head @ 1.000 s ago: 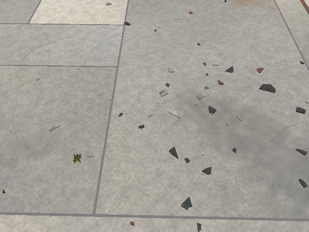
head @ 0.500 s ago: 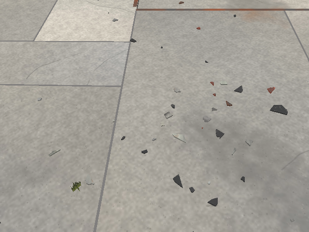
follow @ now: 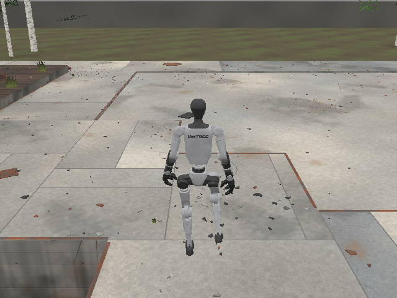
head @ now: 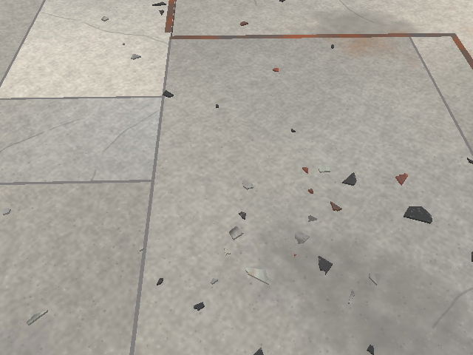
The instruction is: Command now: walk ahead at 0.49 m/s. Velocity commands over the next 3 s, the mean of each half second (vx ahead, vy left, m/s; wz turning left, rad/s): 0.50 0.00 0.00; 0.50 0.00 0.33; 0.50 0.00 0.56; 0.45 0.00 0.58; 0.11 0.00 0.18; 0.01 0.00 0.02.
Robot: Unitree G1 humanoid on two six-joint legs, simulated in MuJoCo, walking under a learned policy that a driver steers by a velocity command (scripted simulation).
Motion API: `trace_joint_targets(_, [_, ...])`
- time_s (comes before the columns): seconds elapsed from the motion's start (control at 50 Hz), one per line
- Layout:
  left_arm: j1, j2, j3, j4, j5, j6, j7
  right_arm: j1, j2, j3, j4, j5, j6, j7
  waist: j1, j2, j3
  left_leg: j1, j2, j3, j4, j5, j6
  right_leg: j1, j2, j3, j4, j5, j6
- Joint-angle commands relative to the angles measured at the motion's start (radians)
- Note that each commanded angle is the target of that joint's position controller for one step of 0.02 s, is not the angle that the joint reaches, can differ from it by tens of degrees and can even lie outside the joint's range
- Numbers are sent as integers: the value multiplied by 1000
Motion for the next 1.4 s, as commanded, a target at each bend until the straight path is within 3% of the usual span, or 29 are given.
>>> trace_joint_targets(0.02, [33, 42, 12, -42, 12, 6, 6, -39, -133, -22, -56, 2, -16, -20, 47, 76, 53, -93, 284, -217, -203, 65, 172, -30, -43, 3, -145, 152, 27])
trace_joint_targets(0.2, [-250, 41, 2, -132, -10, -14, -35, 113, -169, -31, -5, 26, 16, -36, -49, 95, 81, 142, 325, -179, -117, 56, 113, -2, 31, -44, -574, 225, 18])
trace_joint_targets(0.24, [-234, 61, 8, -139, -10, -23, -46, 106, -181, -37, -3, 27, 27, -39, -25, 107, 71, 187, 350, -193, -64, 97, 98, 47, 46, -51, -616, 147, -10])
trace_joint_targets(0.28, [-78, 108, 35, -99, -7, -30, -46, 67, -183, -36, -13, 24, 37, -39, 67, 115, -14, 177, 310, -153, 116, 360, 65, 273, 100, -96, -659, 106, -48])
trace_joint_targets(0.3, [116, 170, 63, -45, -4, -32, -38, 56, -149, -23, -27, 11, 38, -39, 144, 80, -141, 71, 248, -99, 355, 395, 33, 541, 62, -49, -640, 130, -92])
trace_joint_targets(0.32, [276, 288, 91, -19, 16, -28, -33, 129, -56, 8, -57, -1, 23, -33, 151, -130, -306, -295, 115, -19, 762, 72, -37, 944, -197, 329, -659, 93, -224])
trace_joint_targets(0.34, [310, 249, 80, -4, 12, -23, -39, 166, -30, 19, -42, 19, -4, -27, 141, -260, -393, -523, 30, -124, 974, -423, -51, 1068, -296, 683, -821, -29, -310])
trace_joint_targets(0.36, [235, 172, 56, -17, 6, -25, -41, 88, -145, -10, -56, 43, -22, -23, 135, -160, -260, -617, 100, -186, 1064, -384, -29, 961, -262, 584, -836, -64, -256])
trace_joint_targets(0.38, [140, 129, 42, -41, 5, -23, -40, 8, -165, -15, -80, 50, -27, -24, 109, -95, -163, -617, 156, -160, 1045, -287, -16, 818, -222, 425, -848, -1, -216])
trace_joint_targets(0.4, [64, 100, 31, -53, 9, -22, -45, -30, -151, -18, -85, 39, -22, -30, 76, -22, -93, -572, 195, -138, 981, -207, -22, 676, -175, 314, -887, 83, -196])
trace_joint_targets(0.44, [22, 63, 20, -48, 18, -25, -53, -14, -118, -25, -81, 23, 6, -36, 25, -39, -42, -467, 235, -136, 883, -124, -32, 529, -109, 190, -952, 155, -170])
trace_joint_targets(0.5, [77, 95, 29, -11, 18, -31, -47, -22, -89, -26, -88, 17, 29, -40, 7, -23, -10, -484, 239, -119, 808, -50, -53, 492, -91, 107, -991, 291, -190])
trace_joint_targets(0.64, [153, 125, 35, 33, 21, -22, -12, -244, -67, -24, -157, 25, 30, -23, 67, -18, 47, -542, 204, -108, 458, 243, -55, 559, -80, -53, -1038, 284, -139])
trace_joint_targets(0.76, [209, 131, 41, 74, 12, 0, -1, -377, -56, -16, -233, 29, 28, 11, 105, -3, 98, -605, 176, -80, 334, 169, -17, 757, -145, -131, -978, 352, -116])
trace_joint_targets(0.82, [167, 165, 51, 57, 8, 18, 9, -355, -80, -27, -260, 27, 26, 30, 66, -36, 56, -484, 120, 5, 322, 22, 21, 791, -154, -180, -839, 707, -86])
trace_joint_targets(0.86, [133, 186, 55, 39, 9, 35, 19, -157, -141, -66, -223, 29, 30, 30, -46, -54, -68, -198, 34, 62, 290, -3, 66, 744, -120, -228, -550, 975, -50])
trace_joint_targets(0.88, [130, 182, 50, 18, 11, 33, 23, 14, -215, -101, -183, 29, 35, 17, -119, -7, -160, 96, 68, -48, 258, 34, 113, 554, -76, -236, -292, 820, -13])
trace_joint_targets(0.9, [220, 61, 11, -20, 41, 6, 3, 109, -332, -129, -173, 28, 40, 0, -68, 241, -288, 503, 333, -519, 244, -3, 276, 116, 82, -213, 104, 75, 50])
trace_joint_targets(0.92, [199, 60, 1, -36, 17, -42, -15, 130, -296, -111, -182, 25, 35, 0, -68, 246, -415, 631, 452, -921, 40, -126, 365, -86, 191, -5, 286, -372, 47])
trace_joint_targets(0.94, [76, 136, 24, -67, -23, -70, -25, 102, -230, -95, -182, 16, 31, -3, -94, 180, -291, 554, 404, -781, 19, -116, 289, -183, 121, 58, 308, -300, 16])
trace_joint_targets(0.96, [15, 138, 23, -90, -27, -80, -22, 19, -190, -84, -201, 20, 28, -5, -63, 105, -177, 389, 363, -628, 13, -42, 245, -178, 74, 39, 235, -201, 1])
trace_joint_targets(1.0, [18, 140, 39, -89, 11, -62, -5, -106, -136, -64, -243, 13, 27, -3, 28, 32, -78, 96, 290, -459, -29, 122, 206, -28, 9, 29, 82, -112, 18])
trace_joint_targets(1.06, [35, 103, 42, -109, 27, -24, 1, -108, -154, -68, -256, 15, 26, -16, 65, 74, -47, -59, 240, -371, -75, 211, 210, 52, 5, 5, -46, -62, 59])
trace_joint_targets(1.18, [-193, 65, 28, -191, 22, -22, -2, 2, -187, -78, -243, 28, 37, -47, -14, 118, -6, -90, 172, -312, -57, 128, 141, 74, 82, -10, -483, 266, 90])
trace_joint_targets(1.28, [-280, 105, 35, -240, 7, -42, -26, 55, -185, -78, -231, 35, 51, -54, -41, 134, -5, 22, 219, -434, 37, 51, 121, 122, 120, 20, -643, 250, 70])
trace_joint_targets(1.34, [-191, 139, 51, -227, 5, -59, -31, 23, -186, -80, -248, 30, 60, -60, 20, 171, -27, 59, 224, -499, 139, 106, 95, 255, 130, 10, -703, 150, 29])
trace_joint_targets(1.36, [-89, 165, 65, -204, 14, -63, -25, 5, -160, -71, -261, 27, 60, -57, 70, 163, -88, 27, 175, -472, 242, 158, 67, 418, 110, 12, -724, 158, -3])
trace_joint_targets(1.38, [66, 219, 80, -189, 29, -64, -16, -10, -107, -51, -284, 13, 55, -51, 139, 79, -219, -97, 114, -391, 502, 69, 31, 677, -44, 146, -697, 129, -69])
trace_joint_targets(1.4, [175, 293, 101, -157, 38, -49, -16, 133, -50, -33, -307, 40, 45, -50, 91, -253, -355, -459, -26, -252, 819, -374, -40, 1030, -272, 574, -752, -38, -232])
Next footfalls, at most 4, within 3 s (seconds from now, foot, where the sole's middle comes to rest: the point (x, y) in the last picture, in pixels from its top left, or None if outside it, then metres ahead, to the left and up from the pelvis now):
0.30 right None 0.33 -0.17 -0.78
0.88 left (210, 315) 0.64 0.08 -0.78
1.38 right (240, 225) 0.96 -0.02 -0.78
1.90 left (130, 213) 1.02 0.36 -0.78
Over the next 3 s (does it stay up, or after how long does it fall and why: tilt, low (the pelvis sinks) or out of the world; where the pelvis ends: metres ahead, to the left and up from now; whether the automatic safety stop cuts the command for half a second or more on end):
stays up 1.11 0.29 -0.01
